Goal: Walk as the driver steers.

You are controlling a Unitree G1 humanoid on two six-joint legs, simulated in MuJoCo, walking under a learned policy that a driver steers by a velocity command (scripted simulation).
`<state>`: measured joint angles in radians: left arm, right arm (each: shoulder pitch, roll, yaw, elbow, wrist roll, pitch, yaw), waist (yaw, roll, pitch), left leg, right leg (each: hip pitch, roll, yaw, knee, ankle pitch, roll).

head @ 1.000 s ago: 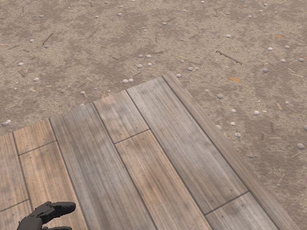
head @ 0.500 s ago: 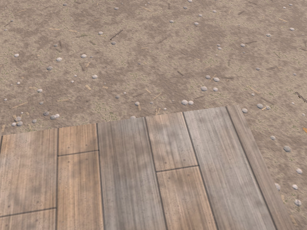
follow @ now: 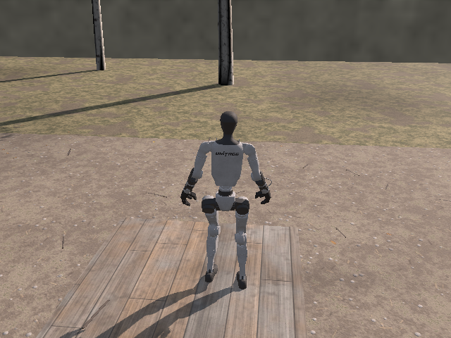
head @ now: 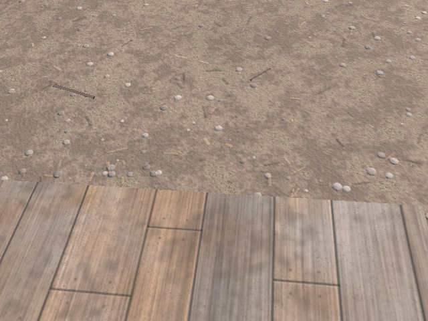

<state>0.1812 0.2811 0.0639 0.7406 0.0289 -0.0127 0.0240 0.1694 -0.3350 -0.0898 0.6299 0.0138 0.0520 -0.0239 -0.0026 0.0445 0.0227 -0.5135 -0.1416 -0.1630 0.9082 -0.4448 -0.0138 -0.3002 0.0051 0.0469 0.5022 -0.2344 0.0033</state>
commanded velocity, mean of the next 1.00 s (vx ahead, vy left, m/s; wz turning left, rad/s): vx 0.25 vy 0.00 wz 0.45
